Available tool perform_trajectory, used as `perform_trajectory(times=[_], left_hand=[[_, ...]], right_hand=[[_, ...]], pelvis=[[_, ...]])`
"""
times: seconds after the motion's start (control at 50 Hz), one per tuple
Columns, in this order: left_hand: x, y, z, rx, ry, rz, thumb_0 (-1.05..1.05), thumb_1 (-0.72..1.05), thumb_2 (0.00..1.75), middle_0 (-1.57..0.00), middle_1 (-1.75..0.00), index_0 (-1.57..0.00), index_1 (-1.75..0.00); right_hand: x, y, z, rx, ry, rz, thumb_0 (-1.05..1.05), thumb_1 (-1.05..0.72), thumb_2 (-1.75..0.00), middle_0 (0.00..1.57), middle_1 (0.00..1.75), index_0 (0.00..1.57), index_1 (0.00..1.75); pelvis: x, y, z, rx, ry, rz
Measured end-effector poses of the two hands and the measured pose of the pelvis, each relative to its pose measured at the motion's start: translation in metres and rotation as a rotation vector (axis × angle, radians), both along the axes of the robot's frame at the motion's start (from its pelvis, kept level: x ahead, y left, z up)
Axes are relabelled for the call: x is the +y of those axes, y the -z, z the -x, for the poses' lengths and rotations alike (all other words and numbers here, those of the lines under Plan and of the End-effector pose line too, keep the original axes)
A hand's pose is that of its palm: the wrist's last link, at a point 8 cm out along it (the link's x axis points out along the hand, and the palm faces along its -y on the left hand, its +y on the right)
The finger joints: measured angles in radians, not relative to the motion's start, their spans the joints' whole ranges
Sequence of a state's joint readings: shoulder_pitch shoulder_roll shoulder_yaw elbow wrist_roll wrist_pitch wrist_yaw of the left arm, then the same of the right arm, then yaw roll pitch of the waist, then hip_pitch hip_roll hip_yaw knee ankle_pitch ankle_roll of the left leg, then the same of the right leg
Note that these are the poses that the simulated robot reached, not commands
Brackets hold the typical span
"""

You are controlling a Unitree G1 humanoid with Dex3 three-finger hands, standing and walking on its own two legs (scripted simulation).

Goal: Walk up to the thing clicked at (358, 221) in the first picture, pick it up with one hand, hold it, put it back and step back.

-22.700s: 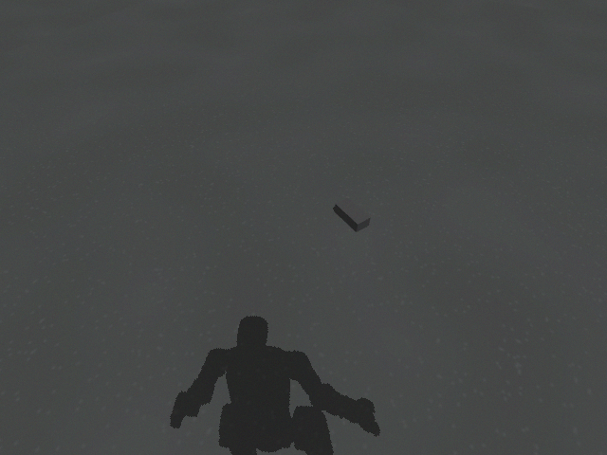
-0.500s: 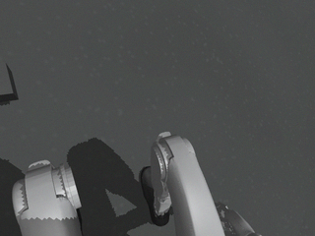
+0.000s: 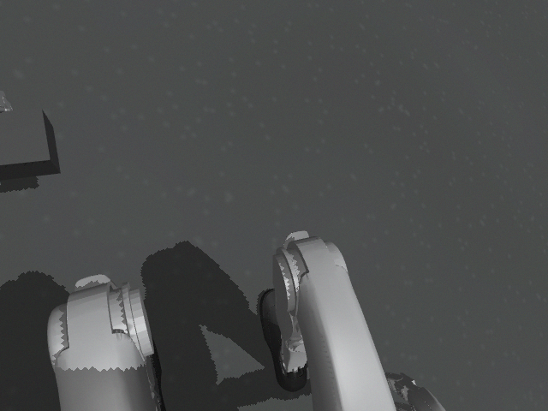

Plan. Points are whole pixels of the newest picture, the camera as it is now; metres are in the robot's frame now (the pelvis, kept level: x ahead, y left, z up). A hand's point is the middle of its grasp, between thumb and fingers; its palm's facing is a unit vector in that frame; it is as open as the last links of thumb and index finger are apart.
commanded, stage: lift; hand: left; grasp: from above
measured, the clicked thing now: out of the picture +0.50 +0.33 -0.18
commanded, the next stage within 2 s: hold in 1.60 s
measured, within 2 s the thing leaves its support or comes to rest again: neither
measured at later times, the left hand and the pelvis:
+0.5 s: hand out of the picture +0.42 +0.34 -0.03, palm faces -0.47 -0.11 -0.87, open 10.5 cm; pelvis +0.00 +0.01 +0.09, yaw +4 degrees
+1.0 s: hand out of the picture +0.34 +0.29 +0.19, palm faces -0.45 -0.13 -0.89, open 10.5 cm; pelvis +0.01 +0.00 +0.27, yaw +8 degrees
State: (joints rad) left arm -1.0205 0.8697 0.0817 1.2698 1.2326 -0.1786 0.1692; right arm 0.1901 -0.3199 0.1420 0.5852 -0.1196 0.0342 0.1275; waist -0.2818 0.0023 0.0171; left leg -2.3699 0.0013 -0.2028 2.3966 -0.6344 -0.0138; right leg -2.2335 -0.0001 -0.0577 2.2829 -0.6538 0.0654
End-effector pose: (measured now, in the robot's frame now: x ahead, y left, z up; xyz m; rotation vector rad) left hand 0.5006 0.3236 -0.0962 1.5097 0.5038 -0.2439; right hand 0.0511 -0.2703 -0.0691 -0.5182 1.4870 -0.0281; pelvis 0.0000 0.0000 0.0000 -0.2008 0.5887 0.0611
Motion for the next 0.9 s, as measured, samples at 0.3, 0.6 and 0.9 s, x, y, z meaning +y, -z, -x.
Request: perform_trajectory(times=[0.3, 0.6, 0.9], left_hand=[[0.008, -0.059, 0.037, 0.022, -0.019, 0.037, 0.00, -0.01, 0.47, -0.61, -0.57, -0.64, -0.53], [0.011, -0.166, 0.090, 0.009, -0.018, 0.045, 0.00, 0.00, 0.47, -0.59, -0.60, -0.62, -0.56], [-0.024, -0.304, 0.138, -0.019, -0.026, 0.067, 0.00, 0.00, 0.46, -0.60, -0.58, -0.63, -0.54]], right_hand=[[0.001, -0.024, -0.018, -0.053, 0.070, -0.002, 0.00, -0.92, -0.90, 0.20, 0.30, 0.21, 0.30], [0.020, -0.079, -0.079, -0.231, 0.053, -0.072, 0.00, -0.91, -0.89, 0.21, 0.30, 0.21, 0.30], [0.026, -0.185, -0.100, -0.358, 0.101, -0.123, 0.00, -0.90, -0.89, 0.21, 0.30, 0.21, 0.30]], pelvis=[[0.004, -0.040, 0.002, 0.033, -0.028, -0.024], [0.004, -0.115, 0.000, 0.004, -0.051, -0.062], [-0.001, -0.228, -0.006, -0.131, -0.063, -0.119]])
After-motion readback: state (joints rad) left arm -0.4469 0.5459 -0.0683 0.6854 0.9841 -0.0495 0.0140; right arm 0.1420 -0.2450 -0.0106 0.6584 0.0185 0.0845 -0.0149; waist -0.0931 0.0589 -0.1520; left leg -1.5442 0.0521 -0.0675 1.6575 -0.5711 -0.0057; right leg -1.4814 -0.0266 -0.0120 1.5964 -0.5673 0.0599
